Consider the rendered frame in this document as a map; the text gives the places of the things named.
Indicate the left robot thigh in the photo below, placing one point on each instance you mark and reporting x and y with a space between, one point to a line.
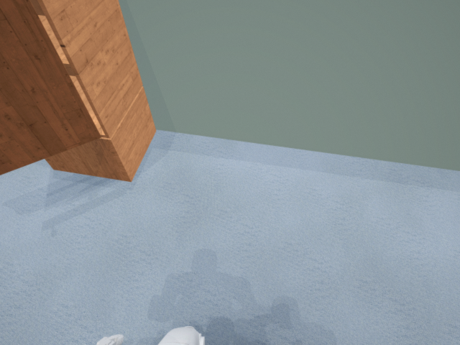
183 336

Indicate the cupboard door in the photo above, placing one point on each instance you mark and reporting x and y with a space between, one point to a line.
41 111

